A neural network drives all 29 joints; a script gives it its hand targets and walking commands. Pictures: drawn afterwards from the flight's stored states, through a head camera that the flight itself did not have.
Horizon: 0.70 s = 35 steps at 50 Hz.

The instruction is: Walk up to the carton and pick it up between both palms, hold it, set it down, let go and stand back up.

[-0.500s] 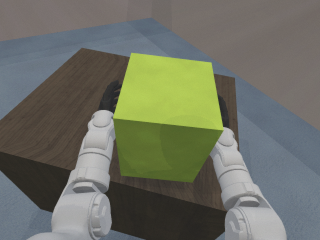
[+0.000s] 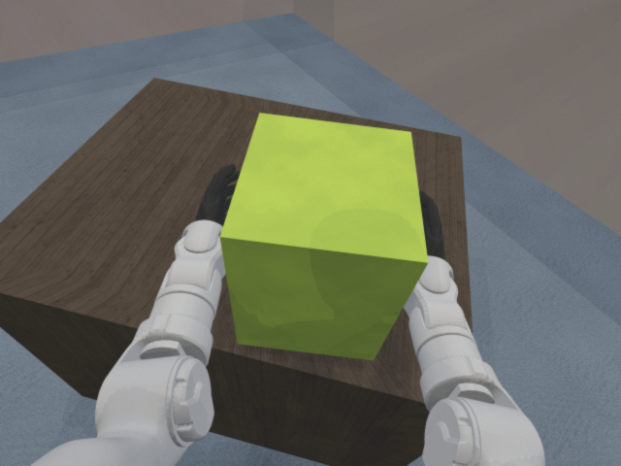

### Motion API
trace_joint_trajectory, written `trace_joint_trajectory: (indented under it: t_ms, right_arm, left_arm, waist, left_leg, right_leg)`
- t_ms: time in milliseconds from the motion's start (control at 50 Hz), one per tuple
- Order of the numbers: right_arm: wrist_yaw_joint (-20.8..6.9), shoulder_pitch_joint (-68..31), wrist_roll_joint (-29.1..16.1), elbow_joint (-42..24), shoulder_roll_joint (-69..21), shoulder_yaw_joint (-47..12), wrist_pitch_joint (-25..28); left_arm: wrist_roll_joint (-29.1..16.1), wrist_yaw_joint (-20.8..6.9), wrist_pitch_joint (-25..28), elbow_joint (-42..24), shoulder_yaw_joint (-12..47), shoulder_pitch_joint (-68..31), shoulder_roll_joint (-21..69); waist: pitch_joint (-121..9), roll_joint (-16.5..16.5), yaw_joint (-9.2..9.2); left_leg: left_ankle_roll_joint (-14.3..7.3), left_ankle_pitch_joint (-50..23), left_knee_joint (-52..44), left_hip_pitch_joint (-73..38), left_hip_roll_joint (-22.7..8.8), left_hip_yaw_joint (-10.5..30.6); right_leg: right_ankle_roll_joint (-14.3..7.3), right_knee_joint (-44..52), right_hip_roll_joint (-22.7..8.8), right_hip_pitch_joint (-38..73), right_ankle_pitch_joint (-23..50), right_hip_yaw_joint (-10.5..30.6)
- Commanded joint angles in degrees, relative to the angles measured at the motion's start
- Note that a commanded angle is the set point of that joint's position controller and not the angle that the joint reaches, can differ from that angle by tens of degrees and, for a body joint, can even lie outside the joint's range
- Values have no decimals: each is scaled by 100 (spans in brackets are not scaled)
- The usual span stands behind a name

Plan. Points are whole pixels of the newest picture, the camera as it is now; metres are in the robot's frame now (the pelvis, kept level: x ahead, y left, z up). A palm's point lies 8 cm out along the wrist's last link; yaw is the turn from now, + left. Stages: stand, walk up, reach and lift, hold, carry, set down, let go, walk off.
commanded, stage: set down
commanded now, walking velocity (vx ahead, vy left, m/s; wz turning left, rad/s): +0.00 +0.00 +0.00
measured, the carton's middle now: (319, 243) +0.39 -0.01 +0.07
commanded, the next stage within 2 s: none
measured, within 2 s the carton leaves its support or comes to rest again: rests again in 1.14 s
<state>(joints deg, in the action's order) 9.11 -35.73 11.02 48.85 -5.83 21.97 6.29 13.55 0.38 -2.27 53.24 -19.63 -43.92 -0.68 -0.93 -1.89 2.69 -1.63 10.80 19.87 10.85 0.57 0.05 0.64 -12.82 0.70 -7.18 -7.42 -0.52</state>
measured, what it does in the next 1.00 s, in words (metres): stands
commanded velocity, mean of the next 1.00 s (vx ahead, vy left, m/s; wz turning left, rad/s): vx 0.00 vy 0.00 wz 0.00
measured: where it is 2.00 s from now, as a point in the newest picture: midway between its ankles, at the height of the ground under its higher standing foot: outside the picture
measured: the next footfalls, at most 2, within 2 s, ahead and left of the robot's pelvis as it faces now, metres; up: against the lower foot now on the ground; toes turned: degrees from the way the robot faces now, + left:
none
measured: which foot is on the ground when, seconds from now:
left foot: down 0.00-1.00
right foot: down 0.00-1.00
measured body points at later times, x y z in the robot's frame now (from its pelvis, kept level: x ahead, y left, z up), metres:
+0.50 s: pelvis +0.01 +0.00 +0.00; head +0.05 +0.03 +0.45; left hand +0.44 +0.13 +0.05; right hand +0.39 -0.16 +0.05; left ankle -0.01 +0.09 -0.75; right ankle -0.01 -0.13 -0.75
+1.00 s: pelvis +0.00 -0.01 -0.01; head +0.06 +0.02 +0.44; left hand +0.43 +0.13 +0.02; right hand +0.38 -0.16 +0.02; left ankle -0.01 +0.09 -0.75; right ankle -0.01 -0.13 -0.75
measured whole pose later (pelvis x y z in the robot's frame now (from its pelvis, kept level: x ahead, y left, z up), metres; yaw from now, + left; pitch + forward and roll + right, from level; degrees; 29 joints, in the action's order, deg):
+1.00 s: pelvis +0.00 -0.01 -0.01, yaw +1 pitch +13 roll -2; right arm 9.7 -36.7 20.5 56.6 -8.6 32.1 18.2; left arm 12.7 0.8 15.3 74.1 -19.6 -49.5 -4.7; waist -5.4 -1.2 3.8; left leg -1.3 10.0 23.1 25.8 -0.2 0.1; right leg 0.0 -16.0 0.8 -21.5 -7.2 -3.0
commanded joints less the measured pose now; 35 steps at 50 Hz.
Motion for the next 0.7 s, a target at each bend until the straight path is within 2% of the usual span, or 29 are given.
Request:
trace_joint_trajectory:
  t_ms: [0, 340, 480, 680]
  right_arm:
    - [-837, -4518, 305, -1036, -3337, -1893, 607]
    - [-853, -4374, 828, -541, -3580, -1475, 891]
    - [-885, -4231, 930, -323, -3661, -1487, 1102]
    - [-852, -4175, 1087, -15, -3734, -1377, 1391]
  left_arm:
    - [-55, -881, 498, -479, 1836, -4037, 3609]
    - [32, -877, 1125, 371, 1532, -4285, 3386]
    - [81, -803, 1431, 619, 1483, -4211, 3389]
    - [116, -789, 1774, 944, 1458, -4276, 3386]
  waist:
    - [-3795, 424, 80]
    - [-4255, 481, 157]
    - [-4522, 566, 113]
    - [-4628, 545, 161]
  left_leg:
    - [561, -2430, 75, -993, -65, -400]
    - [560, -2668, 222, -561, -114, -370]
    - [601, -3126, 384, -597, -158, -317]
    - [574, -2942, 412, -313, -173, -285]
  right_leg:
    - [59, -396, 110, 1312, 2436, -389]
    - [36, -610, 54, 1206, 2813, -359]
    - [5, -704, 64, 1076, 3060, -386]
    - [-25, -754, 14, 960, 3088, -364]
